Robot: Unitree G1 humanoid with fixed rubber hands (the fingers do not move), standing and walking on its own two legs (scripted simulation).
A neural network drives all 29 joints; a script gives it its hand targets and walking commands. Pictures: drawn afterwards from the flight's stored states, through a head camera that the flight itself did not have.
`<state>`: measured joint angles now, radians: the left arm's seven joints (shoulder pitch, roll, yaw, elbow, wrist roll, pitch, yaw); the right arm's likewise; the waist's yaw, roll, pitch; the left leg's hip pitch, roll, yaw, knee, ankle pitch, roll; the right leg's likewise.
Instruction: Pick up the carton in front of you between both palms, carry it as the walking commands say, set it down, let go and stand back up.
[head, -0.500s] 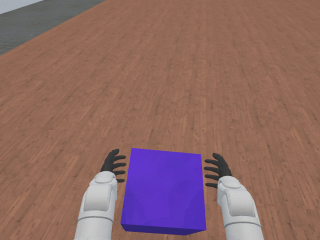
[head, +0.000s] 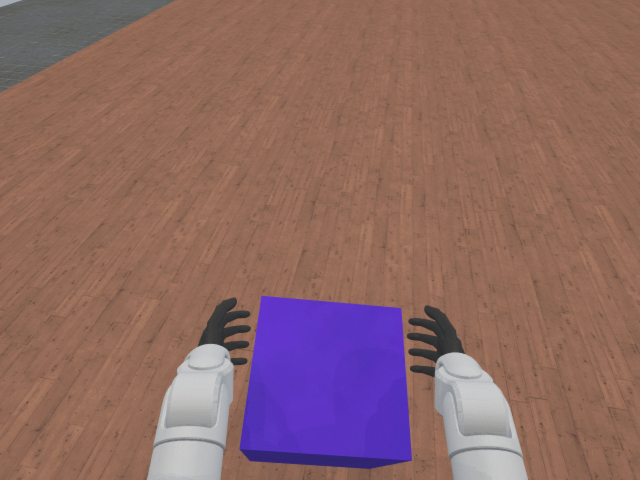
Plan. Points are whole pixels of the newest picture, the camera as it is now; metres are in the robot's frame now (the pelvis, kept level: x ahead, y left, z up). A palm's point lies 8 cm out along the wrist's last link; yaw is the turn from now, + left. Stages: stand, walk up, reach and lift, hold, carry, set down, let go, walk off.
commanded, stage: carry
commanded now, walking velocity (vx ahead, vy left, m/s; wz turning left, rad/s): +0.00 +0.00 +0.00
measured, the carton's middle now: (320, 390) +0.32 +0.01 -0.13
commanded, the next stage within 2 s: hold in 0.46 s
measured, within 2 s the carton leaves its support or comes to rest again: neither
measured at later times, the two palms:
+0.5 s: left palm (207, 350) +0.29 +0.16 +0.04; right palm (443, 360) +0.28 -0.14 +0.03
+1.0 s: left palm (187, 351) +0.28 +0.18 +0.05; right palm (425, 341) +0.30 -0.12 +0.04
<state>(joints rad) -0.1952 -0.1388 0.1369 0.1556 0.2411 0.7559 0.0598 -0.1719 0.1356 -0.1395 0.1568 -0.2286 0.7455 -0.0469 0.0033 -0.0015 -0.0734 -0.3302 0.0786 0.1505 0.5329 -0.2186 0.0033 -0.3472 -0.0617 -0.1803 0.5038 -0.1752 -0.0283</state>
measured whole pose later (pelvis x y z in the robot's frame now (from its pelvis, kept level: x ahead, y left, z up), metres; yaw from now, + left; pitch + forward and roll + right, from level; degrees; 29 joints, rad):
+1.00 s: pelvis +0.01 +0.00 +0.00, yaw +5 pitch -9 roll +0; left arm -0.27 -0.15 0.22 0.29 0.29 0.73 0.02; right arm -0.25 0.15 -0.22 0.29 -0.28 0.74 -0.01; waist 0.01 0.01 0.03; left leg -0.10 -0.03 -0.03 0.46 -0.22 0.01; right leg -0.10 0.02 0.03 0.47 -0.22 -0.01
